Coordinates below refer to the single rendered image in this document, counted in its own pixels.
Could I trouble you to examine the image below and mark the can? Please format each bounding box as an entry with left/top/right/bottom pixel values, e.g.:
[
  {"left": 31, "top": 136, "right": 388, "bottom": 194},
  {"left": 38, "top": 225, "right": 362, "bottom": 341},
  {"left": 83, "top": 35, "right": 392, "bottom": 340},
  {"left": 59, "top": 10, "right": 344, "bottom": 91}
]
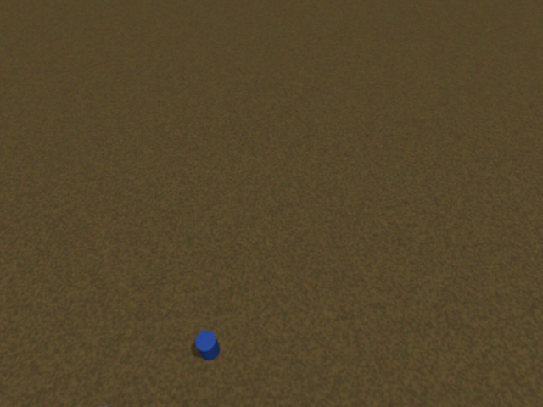
[{"left": 195, "top": 330, "right": 220, "bottom": 360}]

